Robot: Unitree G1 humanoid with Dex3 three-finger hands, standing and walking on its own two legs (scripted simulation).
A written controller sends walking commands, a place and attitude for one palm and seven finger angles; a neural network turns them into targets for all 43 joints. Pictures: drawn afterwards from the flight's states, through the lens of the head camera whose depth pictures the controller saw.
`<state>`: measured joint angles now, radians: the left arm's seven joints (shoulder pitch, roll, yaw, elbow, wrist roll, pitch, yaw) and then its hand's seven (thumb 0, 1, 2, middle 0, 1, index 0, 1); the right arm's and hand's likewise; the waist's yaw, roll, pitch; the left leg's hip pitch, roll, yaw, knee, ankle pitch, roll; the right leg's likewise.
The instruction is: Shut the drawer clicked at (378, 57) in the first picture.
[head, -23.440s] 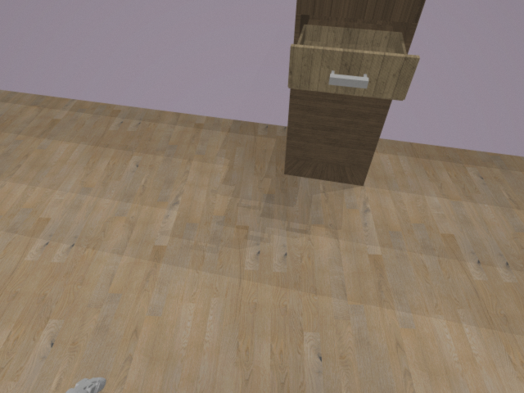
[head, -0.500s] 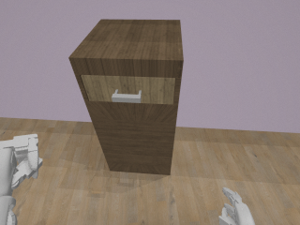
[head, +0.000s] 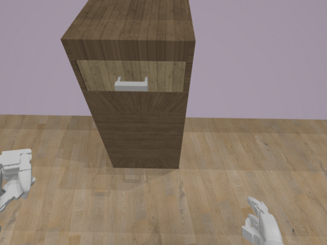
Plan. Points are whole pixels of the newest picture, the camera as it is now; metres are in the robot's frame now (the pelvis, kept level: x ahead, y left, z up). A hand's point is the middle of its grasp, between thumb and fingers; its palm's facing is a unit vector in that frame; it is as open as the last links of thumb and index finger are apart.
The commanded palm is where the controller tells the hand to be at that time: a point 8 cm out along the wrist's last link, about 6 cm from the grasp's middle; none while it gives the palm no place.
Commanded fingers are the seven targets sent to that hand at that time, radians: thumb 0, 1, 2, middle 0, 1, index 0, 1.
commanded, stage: step back with the hand held close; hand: left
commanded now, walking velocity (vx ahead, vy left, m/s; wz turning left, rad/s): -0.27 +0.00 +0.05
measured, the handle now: (132, 82) +0.66 +0.16 +0.00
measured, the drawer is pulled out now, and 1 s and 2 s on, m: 0.00 0.00 0.00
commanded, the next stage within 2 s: stop stepping back and stand still in 0.90 s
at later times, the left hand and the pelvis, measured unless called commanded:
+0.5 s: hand (19, 220) +0.13 +0.22 +0.17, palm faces +0.35 -0.80 -0.49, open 3.2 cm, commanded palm +0.06 +0.27 +0.18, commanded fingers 0.00 0.90 0.90 -1.40 -1.60 -1.40 -1.60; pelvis -0.06 -0.01 -0.01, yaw +2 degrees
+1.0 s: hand out of the picture +0.06 +0.19 +0.17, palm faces +0.22 -0.86 -0.46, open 3.2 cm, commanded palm -0.02 +0.25 +0.18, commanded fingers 0.00 0.90 0.90 -1.40 -1.60 -1.40 -1.60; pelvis -0.16 -0.02 -0.01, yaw -2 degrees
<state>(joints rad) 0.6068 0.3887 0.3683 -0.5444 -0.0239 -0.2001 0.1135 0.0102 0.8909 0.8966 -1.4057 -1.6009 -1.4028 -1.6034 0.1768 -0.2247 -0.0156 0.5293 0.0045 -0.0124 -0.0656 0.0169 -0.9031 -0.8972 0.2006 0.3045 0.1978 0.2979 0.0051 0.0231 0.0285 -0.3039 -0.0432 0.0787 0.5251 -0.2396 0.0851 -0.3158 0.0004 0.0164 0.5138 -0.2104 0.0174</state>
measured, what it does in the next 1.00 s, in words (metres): walks backwards: right foot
